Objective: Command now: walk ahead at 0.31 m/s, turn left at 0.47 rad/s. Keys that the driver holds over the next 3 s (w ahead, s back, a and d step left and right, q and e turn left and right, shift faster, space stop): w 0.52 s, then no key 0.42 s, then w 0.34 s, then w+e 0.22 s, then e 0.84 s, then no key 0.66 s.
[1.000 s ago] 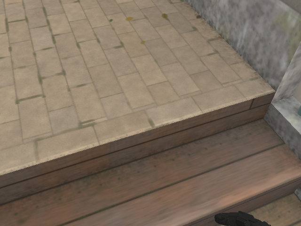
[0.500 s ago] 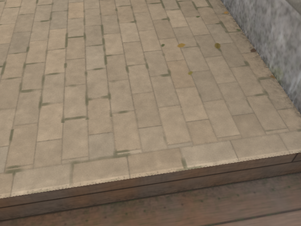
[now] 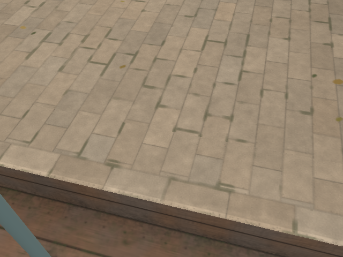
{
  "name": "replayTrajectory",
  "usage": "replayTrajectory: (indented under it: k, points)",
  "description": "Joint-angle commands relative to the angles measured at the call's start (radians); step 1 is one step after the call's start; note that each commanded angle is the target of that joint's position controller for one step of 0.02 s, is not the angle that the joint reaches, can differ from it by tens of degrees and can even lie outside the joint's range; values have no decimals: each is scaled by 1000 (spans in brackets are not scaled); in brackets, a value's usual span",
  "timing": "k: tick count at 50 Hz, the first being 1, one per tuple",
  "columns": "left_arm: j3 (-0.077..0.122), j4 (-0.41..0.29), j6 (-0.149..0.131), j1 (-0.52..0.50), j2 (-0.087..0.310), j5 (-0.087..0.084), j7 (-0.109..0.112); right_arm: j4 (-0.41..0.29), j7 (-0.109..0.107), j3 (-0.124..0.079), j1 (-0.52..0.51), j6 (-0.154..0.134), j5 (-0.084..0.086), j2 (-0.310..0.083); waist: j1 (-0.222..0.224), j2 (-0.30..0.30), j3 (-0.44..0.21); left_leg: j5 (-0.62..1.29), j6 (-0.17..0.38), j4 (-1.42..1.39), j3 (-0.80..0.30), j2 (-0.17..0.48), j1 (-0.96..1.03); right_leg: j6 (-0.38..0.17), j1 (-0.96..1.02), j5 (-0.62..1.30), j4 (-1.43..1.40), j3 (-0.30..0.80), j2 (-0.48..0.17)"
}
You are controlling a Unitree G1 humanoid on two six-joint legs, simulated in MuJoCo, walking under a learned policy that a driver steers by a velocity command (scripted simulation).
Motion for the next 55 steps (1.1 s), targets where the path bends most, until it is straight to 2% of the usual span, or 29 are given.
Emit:
replayTrajectory:
  k: [1, 5, 6, 7, 8, 9, 10, 11, 13, 15, 17, 19, 21, 22, 25, 26, 27, 28, 29, 30, 31, 32, 35, 39, 43, 47, 51, 53, 55]
  points:
    - [35, -73, -36, -150, 134, -1, 8, -89, 40, 5, -78, -10, 1, -47, -40, -92, 19, -58, 59, -267, 38, 51, 179, -179, -2, -114, -231, 149, -244]
    - [64, 7, -5, -149, 193, -16, -21, -86, 28, 16, -13, -24, 21, -20, -81, -97, 84, -46, 98, -726, 84, -2, 344, -214, 113, -42, -132, 179, -314]
    - [70, 12, 15, -147, 208, -27, -29, -49, 13, -7, 65, -41, 31, -53, -99, -92, 79, 17, 99, -879, 142, -65, 481, -204, 93, -8, -42, 159, -285]
    - [62, 51, 24, -80, 177, 4, -42, -6, -11, -41, 175, -59, 30, -101, -124, -47, 8, 112, 125, -913, 128, -111, 728, -161, 12, 149, 157, 119, -237]
    - [39, 87, 29, -35, 97, 20, -70, 37, -36, -77, 335, -60, 10, -173, -179, 42, -37, 299, 186, -912, 23, -57, 927, -95, -150, 187, 418, 69, -137]
    - [-4, 24, 9, 42, -41, 2, -104, 92, -63, -110, 553, -51, 32, -332, -166, 283, -211, 666, 474, -938, -456, 236, 1350, 13, -554, -215, 740, 79, 39]
    - [6, 15, -7, -110, 17, -32, -121, 155, -50, -106, 691, -45, -3, -276, -305, 203, -85, 393, 454, -1059, -661, 296, 1377, 1, -857, -279, 1154, 285, 112]
    - [6, 43, -26, -191, 6, -60, -106, 208, -26, -90, 676, -41, -18, -218, -317, 213, 66, 203, 399, -1020, -563, 274, 1246, -70, -1080, -227, 1565, 370, 138]
    - [19, 41, -29, -200, 35, -38, -72, 250, -4, -14, 539, -23, -27, -23, -171, 95, 126, 135, 306, -958, -400, 270, 995, -214, -1250, -121, 1909, 418, 97]
    - [-36, -41, 9, -260, -63, -26, -83, 264, 14, 42, 438, 2, -37, 89, -84, 48, 120, -30, 292, -987, -361, 267, 802, -296, -1341, -100, 2147, 433, 73]
    - [-69, -75, 29, -281, -102, -40, -97, 245, 4, 61, 284, 4, -76, 89, -6, 25, 155, -136, 268, -1095, -262, 247, 625, -306, -1365, -105, 2101, 393, 57]
    - [-57, -120, 47, -350, -26, -77, -87, 193, 2, 51, 92, -32, -111, 17, 51, -59, 168, -164, 222, -1232, -63, 133, 311, -271, -1075, 61, 1653, 310, -2]
    - [-40, -159, 86, -486, 44, -79, -97, 115, 9, 51, 75, -57, -56, -61, 25, 21, 87, -69, 230, -1443, 33, 74, -46, -188, -503, 199, 1355, 209, -17]
    - [-44, -128, 88, -448, 7, -77, -107, 110, 17, 56, 113, -60, -12, -82, 32, 83, 86, 320, 265, -1423, 22, 101, -49, -121, -348, 153, 1359, 152, 44]
    - [-43, -114, 104, -377, 27, -49, -94, 191, 35, -6, 336, -72, 39, -251, 1, 124, 38, 1448, 291, -1111, 18, 192, 725, -60, -541, -98, 850, 72, 150]
    - [-32, -113, 106, -336, 40, -47, -82, 220, 52, -20, 365, -67, 36, -243, -4, 179, -4, 1613, 307, -1002, 31, 211, 896, -81, -530, -189, 706, 68, 183]
    - [-9, -50, 101, -152, 112, -52, -71, 227, 68, -23, 469, -63, -40, -170, -35, 59, -211, 1677, 231, -731, 57, 132, 788, -183, -180, 235, 760, 250, 138]
    - [-3, 25, 88, 33, 137, -66, -64, 207, 79, -12, 467, -59, -69, -105, 9, -82, -373, 1264, 179, -507, -43, 53, 492, -319, 173, 215, 523, 632, 24]
    - [30, 133, 83, 342, 212, -3, -43, 153, 83, -8, 279, -38, -46, -12, 148, -342, -313, 104, 111, -79, -107, -198, 88, -449, 358, 208, 132, 1078, -153]
    - [49, 177, 42, 412, 229, 9, -29, 147, 71, -30, 201, -38, 22, -29, 155, -291, -143, 114, 117, 332, -301, -209, -119, -351, 235, -8, 73, 1188, -176]
    - [53, 183, 12, 237, 200, -1, -29, 123, 39, -37, 124, -52, 40, -23, 90, -193, -3, 123, 128, 495, -297, -198, -229, -324, 73, 92, 124, 1074, -177]
    - [44, 197, -2, 75, 113, -18, -36, 103, 13, -25, 67, -52, 26, -7, 23, -57, -14, 99, 146, 580, -274, -196, -244, -336, -23, 273, 173, 948, -173]
    - [-21, 235, 7, -186, -105, -41, -51, 55, -25, 17, 24, -10, 4, 69, -166, 32, -42, -4, 196, 499, -200, -94, -226, -232, -197, 389, 81, 618, -118]
    - [-16, 181, -20, -227, -23, -18, -54, 102, 26, 15, 10, -15, 35, 35, -202, -88, -35, 25, 66, 400, 28, -15, 43, -115, -400, 593, -14, 269, 27]
    - [20, 252, -28, 60, 114, -18, -17, 12, 5, 14, -183, -35, 16, -29, -39, -83, -34, -141, 4, 457, 45, -20, -264, -159, 83, 786, 14, 357, -85]
    - [46, 400, 11, 365, 84, 45, 0, -138, -47, 75, -389, -16, 15, 75, 96, -107, 99, -416, 88, 716, -150, -21, -1033, -242, 655, 623, 8, 604, -341]
    - [20, 384, 17, 239, 8, 68, -61, -195, -40, 104, -460, 33, -11, 83, -6, -77, 87, -38, 216, 340, 14, 104, -661, -176, 207, 90, -232, 414, -189]
    - [13, 342, 19, 152, 27, 11, -92, -236, 9, 127, -605, 90, -14, 85, -24, -109, 108, -283, 175, 186, 102, 52, -106, -186, -305, -32, -421, 343, -172]
    - [17, 303, -19, 172, 108, -30, -89, -172, 34, 95, -464, 72, -5, 29, -67, -175, 73, -352, 157, 93, 200, -26, -42, -196, -43, 479, -329, 320, -210]
Next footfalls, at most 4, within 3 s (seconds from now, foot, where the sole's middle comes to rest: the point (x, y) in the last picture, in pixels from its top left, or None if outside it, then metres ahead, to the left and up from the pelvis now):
0.14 left None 0.09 0.17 -0.78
0.52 right None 0.38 -0.01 -0.61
1.14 left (106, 169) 0.68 0.31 -0.45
1.84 right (177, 115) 0.95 0.08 -0.45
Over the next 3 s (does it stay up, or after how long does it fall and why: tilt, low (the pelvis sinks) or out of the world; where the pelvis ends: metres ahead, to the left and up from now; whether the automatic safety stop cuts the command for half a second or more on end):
stays up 0.89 0.18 0.32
